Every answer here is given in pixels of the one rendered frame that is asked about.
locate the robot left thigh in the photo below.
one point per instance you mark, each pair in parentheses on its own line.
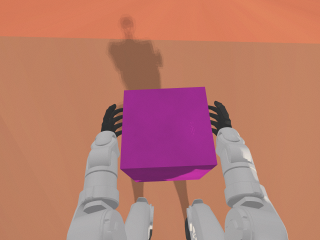
(139,221)

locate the carton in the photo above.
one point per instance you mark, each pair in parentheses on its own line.
(166,135)

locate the robot right upper arm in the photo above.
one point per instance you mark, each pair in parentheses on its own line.
(248,223)

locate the right robot forearm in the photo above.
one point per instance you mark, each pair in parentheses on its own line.
(241,181)

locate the left robot forearm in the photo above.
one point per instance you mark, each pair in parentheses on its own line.
(100,180)

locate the robot right thigh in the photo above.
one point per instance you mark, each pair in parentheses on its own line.
(203,222)

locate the robot left upper arm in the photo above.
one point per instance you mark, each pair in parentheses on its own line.
(106,224)

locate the left robot hand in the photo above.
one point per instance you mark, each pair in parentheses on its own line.
(109,120)

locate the robot thigh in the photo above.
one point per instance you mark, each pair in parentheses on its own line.
(139,221)
(203,222)

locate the right robot hand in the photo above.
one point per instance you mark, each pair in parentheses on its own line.
(222,117)

